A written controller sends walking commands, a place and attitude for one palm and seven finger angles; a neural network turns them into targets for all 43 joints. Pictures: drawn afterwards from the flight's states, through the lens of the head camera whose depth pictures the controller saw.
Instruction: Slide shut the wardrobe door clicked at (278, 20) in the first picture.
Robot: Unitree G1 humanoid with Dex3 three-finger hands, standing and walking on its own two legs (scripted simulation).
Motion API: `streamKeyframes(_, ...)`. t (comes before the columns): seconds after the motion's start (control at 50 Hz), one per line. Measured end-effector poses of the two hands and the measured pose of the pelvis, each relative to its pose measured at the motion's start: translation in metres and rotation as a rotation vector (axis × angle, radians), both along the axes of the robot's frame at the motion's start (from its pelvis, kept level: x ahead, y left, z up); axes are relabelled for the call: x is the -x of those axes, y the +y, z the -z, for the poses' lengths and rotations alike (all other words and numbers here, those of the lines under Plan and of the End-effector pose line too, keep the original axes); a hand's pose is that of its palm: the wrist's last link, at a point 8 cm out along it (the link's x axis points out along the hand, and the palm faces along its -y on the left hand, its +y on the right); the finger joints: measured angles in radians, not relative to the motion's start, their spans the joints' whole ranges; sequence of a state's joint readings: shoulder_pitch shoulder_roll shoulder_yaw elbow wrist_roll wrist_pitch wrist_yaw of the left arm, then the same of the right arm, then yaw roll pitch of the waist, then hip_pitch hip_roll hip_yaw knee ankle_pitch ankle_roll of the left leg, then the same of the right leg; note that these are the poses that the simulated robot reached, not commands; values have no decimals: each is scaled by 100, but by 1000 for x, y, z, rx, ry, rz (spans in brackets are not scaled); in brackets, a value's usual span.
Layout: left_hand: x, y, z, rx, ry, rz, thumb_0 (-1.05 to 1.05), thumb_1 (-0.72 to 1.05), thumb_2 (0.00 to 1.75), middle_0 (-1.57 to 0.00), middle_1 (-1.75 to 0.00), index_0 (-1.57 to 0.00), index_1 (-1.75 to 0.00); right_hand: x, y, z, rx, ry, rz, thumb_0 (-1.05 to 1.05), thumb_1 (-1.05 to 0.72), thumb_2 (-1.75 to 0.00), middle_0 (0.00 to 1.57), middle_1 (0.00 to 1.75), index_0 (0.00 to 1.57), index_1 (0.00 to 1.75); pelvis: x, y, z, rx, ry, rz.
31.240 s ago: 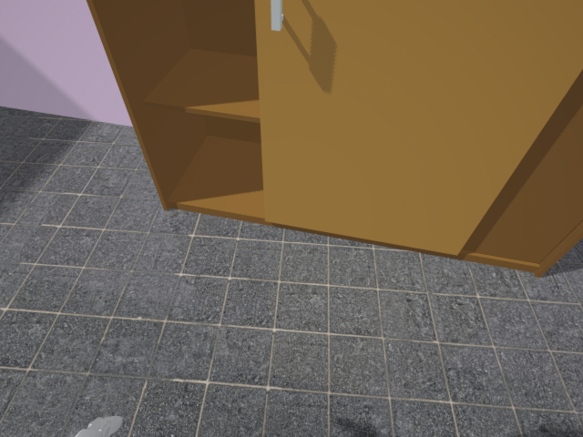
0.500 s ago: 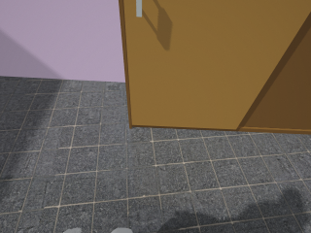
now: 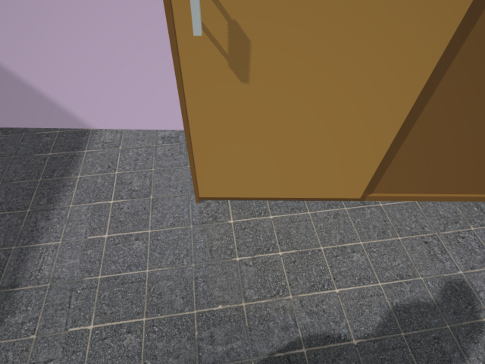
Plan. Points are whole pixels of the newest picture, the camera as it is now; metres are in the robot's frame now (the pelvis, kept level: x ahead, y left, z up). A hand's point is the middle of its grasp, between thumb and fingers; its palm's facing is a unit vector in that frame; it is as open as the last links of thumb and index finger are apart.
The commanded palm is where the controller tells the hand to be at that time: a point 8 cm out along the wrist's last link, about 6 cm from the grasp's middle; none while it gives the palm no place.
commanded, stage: let the arm hang, fingers relaxed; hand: right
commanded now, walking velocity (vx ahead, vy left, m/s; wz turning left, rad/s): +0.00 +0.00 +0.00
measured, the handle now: (196, 2) +0.91 +0.19 +0.18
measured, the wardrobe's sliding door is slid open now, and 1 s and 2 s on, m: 0.00 0.00 0.00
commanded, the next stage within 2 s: look to check the result in 0.34 s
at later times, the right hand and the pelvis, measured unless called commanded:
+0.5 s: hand out of the picture +0.03 -0.17 -0.18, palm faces +0.00 +0.98 -0.19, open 7.4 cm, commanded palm none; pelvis +0.01 +0.00 +0.00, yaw +1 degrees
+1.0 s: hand out of the picture +0.07 -0.20 -0.17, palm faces -0.01 +0.97 -0.23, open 7.4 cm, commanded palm none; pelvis +0.02 +0.00 +0.00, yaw +0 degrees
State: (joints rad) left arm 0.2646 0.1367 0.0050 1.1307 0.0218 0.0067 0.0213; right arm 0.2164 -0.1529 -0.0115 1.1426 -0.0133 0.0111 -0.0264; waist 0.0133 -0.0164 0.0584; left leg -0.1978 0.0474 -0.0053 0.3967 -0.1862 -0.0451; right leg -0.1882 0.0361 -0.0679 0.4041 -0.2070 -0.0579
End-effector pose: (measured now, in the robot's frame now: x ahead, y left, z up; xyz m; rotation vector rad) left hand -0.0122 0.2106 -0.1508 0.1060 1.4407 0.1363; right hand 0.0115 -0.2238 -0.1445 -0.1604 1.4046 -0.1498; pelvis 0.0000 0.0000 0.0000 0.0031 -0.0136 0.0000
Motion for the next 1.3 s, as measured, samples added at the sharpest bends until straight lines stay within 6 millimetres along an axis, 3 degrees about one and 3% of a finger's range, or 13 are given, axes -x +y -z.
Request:
streamKeyframes(0.64,-30,12,-6,-38,-34,5,0,91,90,-20,-30,-20,-30,-23,-2,2,-6,-8,-19,0,-91,-90,20,30,20,30,-16,-1,-1,-2,-10,-10)
streamKeyframes(1.3,-83,53,-19,-119,-123,62,0,90,90,-20,-30,-20,-30,-70,-37,-12,74,-102,-48,0,-91,-90,20,30,20,30,-25,1,-4,-1,-13,1)
